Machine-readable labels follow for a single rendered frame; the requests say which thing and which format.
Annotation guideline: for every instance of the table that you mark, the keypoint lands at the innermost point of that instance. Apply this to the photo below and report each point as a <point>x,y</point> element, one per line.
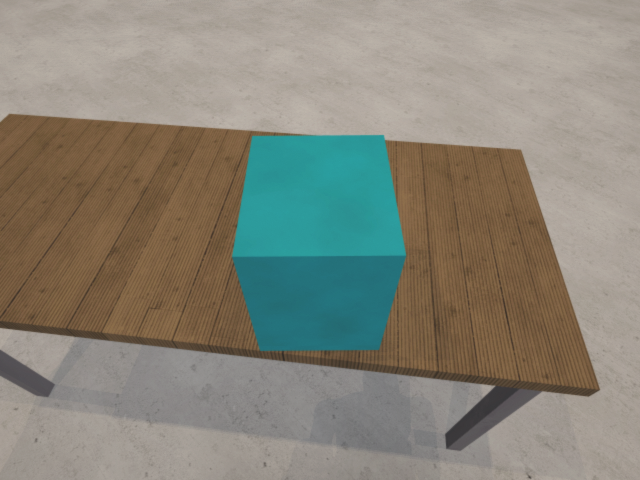
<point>124,231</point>

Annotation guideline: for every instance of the carton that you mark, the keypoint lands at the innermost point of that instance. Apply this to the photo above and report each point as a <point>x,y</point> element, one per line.
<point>319,248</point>

